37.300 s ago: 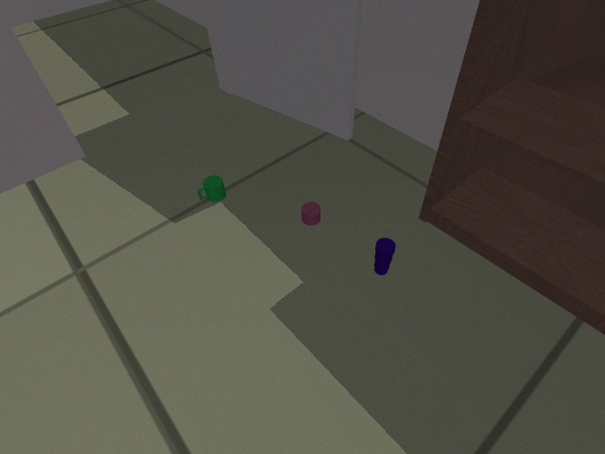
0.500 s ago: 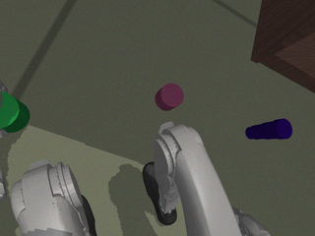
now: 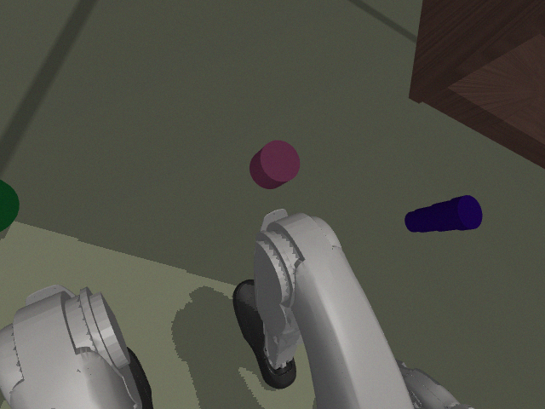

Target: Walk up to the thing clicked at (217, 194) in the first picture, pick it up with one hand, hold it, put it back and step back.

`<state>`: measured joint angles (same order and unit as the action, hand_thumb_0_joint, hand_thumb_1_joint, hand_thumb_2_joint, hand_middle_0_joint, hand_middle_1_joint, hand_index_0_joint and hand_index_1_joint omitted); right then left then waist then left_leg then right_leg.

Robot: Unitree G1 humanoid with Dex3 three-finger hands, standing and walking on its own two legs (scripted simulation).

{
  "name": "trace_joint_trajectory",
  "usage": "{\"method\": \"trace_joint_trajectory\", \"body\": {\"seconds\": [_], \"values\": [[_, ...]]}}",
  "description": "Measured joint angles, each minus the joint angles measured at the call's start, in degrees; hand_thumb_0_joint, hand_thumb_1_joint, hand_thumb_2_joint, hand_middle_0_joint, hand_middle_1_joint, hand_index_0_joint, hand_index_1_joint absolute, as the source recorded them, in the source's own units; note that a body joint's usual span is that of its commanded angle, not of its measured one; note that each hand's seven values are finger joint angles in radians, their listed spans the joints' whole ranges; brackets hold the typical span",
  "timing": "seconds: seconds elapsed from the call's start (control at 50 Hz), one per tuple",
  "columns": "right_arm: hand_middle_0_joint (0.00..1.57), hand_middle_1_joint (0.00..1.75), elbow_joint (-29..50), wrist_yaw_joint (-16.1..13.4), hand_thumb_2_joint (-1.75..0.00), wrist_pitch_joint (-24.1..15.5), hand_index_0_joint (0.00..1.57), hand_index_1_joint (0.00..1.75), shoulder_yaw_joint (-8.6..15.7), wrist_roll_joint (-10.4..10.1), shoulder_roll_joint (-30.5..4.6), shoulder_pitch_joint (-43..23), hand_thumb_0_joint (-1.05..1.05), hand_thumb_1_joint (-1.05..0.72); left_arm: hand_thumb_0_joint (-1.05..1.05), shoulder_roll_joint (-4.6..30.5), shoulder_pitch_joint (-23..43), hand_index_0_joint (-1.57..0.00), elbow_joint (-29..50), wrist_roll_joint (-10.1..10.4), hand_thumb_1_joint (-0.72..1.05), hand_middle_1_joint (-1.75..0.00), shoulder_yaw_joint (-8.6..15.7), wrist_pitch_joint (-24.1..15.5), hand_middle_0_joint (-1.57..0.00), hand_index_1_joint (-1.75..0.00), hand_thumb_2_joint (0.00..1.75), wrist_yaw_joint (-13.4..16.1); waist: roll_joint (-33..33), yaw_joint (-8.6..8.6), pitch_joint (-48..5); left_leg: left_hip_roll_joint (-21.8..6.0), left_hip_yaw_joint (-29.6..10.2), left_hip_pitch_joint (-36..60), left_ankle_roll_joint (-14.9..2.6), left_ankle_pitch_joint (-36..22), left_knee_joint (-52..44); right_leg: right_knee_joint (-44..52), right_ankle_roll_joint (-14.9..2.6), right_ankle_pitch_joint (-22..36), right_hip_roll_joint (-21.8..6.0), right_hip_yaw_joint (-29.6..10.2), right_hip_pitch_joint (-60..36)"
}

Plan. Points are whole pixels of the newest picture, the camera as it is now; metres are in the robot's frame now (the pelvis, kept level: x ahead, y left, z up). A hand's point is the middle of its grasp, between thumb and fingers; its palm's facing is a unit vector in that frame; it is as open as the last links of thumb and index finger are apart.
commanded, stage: rest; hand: left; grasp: from above
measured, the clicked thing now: out of the picture +0.44 +0.30 -0.25
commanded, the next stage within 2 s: open in 0.14 s
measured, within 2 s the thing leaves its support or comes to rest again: neither
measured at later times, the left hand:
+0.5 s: hand out of the picture +0.44 +0.30 -0.22, palm faces -0.44 -0.13 -0.89, open 12.3 cm
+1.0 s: hand out of the picture +0.45 +0.30 -0.23, palm faces -0.44 -0.14 -0.89, open 13.4 cm
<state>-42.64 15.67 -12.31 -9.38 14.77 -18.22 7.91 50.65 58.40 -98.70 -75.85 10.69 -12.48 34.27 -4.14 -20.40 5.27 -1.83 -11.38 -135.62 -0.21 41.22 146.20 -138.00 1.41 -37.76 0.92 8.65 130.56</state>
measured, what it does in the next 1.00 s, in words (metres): stands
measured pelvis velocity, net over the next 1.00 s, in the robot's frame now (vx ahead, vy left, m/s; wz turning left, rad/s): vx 0.00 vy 0.00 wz -0.02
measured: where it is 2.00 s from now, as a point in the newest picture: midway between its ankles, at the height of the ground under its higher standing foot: (209, 387)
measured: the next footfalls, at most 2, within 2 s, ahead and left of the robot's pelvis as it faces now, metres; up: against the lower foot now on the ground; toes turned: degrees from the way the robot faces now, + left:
none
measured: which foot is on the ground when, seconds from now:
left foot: down 0.00-1.00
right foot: down 0.00-1.00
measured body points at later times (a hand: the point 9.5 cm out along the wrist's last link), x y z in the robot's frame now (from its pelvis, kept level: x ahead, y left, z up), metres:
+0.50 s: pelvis +0.00 +0.00 +0.00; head +0.25 +0.10 +0.35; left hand +0.46 +0.31 -0.17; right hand +0.03 -0.26 -0.07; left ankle +0.06 +0.13 -0.26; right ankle +0.11 -0.12 -0.26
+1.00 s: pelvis +0.00 +0.00 +0.00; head +0.26 +0.10 +0.35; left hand +0.47 +0.31 -0.17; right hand +0.03 -0.26 -0.06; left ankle +0.06 +0.13 -0.26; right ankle +0.11 -0.12 -0.26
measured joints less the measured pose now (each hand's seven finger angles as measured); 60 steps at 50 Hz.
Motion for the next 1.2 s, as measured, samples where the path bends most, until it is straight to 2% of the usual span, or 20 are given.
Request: {"method": "trace_joint_trajectory", "body": {"seconds": [0.34,0.46,0.58,0.72,1.06,1.2], "values": [[0.2,0.3,0.51,0.25,-0.9,-1.08,0.21,0.3,-2.58,0.8,-0.66,-0.3,0.0,-0.9,-0.01,2.64,1.44,-0.38,-3.79,0.23,-0.24,-1.0,-1.49,-0.98,-0.57,-0.94,0.79,1.34,-0.52,-0.79,0.95,-0.34,-1.12,0.38,-0.04,-0.13,0.37,0.56,0.22,0.92,0.61,0.88,-0.5],[0.2,0.3,0.85,0.5,-0.89,-1.62,0.21,0.3,-3.14,0.86,-0.59,-0.4,0.0,-0.9,0.0,2.98,1.35,-0.31,-3.88,-0.14,-0.26,-1.03,-2.0,-1.1,-0.42,-0.98,0.86,1.74,-1.0,-1.01,1.14,-0.34,-1.29,0.51,-0.09,-0.23,0.46,0.69,0.35,1.08,0.7,1.01,-0.79],[0.2,0.3,1.01,0.93,-0.89,-2.21,0.21,0.3,-3.33,1.03,-0.58,-0.44,0.0,-0.9,0.0,3.25,1.42,-0.22,-3.1,-0.46,-0.37,-1.07,-2.31,-0.75,-0.25,-1.04,0.97,2.18,-1.59,-1.1,1.18,-0.25,-1.57,0.42,-0.01,-0.12,0.54,0.78,0.35,1.01,0.71,1.24,-0.82],[0.2,0.3,1.06,1.59,-0.89,-2.73,0.21,0.3,-3.0,1.18,-0.83,-0.64,0.0,-0.9,0.0,3.0,0.91,-0.15,-2.07,0.25,-0.46,-1.11,-1.75,0.38,-0.15,-1.1,1.05,2.33,-1.44,-1.19,1.28,-0.12,-1.67,0.39,-0.05,0.14,0.56,0.89,0.46,0.65,0.65,1.33,-1.04],[0.2,0.3,1.25,1.83,-0.9,-2.38,0.21,0.3,-2.95,0.62,-1.01,-0.69,0.0,-0.9,0.0,2.72,0.22,-0.11,-0.35,1.94,-0.46,-1.13,-1.28,0.28,-0.1,-1.11,1.06,0.31,-0.88,-0.92,1.84,-0.13,-1.62,0.58,0.05,0.07,0.02,1.27,0.28,0.73,0.64,1.31,-1.01],[0.2,0.3,1.35,1.32,-0.9,-1.67,0.2,0.3,-2.76,0.43,-1.01,-0.04,0.0,-0.9,0.0,2.56,-0.11,-0.11,-0.23,1.49,-0.45,-1.12,-1.19,-0.19,-0.1,-1.1,1.05,0.35,-0.9,-0.82,1.35,-0.13,-1.5,0.39,-0.1,-0.22,-0.02,1.39,0.41,0.98,0.68,1.22,-0.96]]}}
